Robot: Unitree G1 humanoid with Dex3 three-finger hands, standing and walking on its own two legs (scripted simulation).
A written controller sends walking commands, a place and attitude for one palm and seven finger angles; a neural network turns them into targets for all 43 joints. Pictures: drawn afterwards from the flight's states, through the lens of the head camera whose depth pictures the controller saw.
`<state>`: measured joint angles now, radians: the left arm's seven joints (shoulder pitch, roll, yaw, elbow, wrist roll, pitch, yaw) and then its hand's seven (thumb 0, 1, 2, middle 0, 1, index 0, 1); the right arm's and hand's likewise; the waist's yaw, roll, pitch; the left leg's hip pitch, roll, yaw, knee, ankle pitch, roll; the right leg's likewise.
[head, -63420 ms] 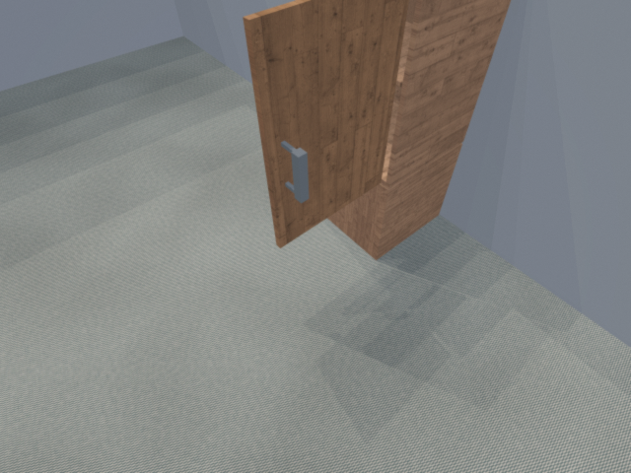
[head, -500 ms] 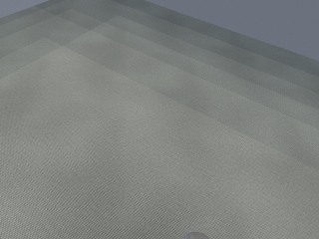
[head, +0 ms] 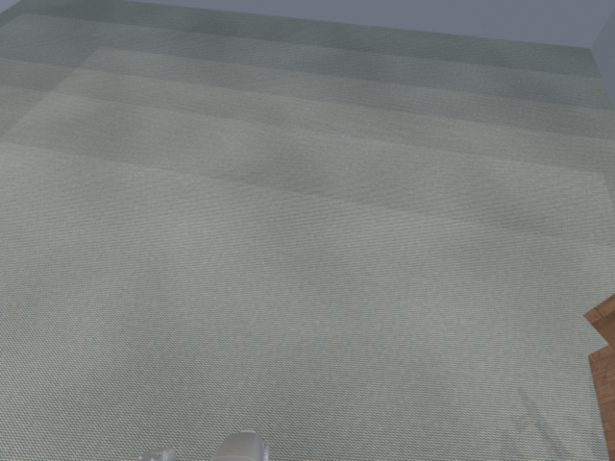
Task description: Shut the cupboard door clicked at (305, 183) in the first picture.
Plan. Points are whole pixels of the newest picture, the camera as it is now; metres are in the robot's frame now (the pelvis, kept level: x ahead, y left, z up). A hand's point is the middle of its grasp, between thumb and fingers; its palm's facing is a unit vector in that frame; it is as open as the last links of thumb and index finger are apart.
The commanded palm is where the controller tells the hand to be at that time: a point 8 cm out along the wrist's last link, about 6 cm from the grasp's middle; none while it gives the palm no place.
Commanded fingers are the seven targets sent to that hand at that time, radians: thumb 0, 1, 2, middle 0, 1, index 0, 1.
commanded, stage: turn to face it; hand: left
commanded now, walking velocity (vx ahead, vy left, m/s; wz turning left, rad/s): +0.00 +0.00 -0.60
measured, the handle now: out of the picture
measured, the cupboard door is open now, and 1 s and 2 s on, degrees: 36 36 36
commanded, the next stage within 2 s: take the last steps up to it in 1.76 s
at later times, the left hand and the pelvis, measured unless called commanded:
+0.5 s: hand (184, 434) +0.17 +0.20 -0.16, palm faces -0.30 -0.92 -0.24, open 7.3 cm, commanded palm none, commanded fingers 0.00 0.90 0.90 -0.20 -0.30 -0.20 -0.30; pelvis +0.01 +0.02 +0.00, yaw -19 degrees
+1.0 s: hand (245, 422) +0.19 +0.11 -0.16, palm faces -0.52 -0.82 -0.22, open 7.3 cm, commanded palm none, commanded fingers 0.00 0.90 0.90 -0.20 -0.30 -0.20 -0.30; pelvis +0.03 -0.02 +0.00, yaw -34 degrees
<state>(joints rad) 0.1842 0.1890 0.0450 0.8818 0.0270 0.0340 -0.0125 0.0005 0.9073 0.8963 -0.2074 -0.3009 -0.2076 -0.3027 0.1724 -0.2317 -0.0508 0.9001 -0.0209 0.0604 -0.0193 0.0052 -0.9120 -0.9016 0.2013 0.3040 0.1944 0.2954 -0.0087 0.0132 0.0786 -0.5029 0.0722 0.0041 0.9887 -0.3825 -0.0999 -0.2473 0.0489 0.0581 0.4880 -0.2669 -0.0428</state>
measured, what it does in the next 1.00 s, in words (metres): steps on the spot, turning right: left foot, then right foot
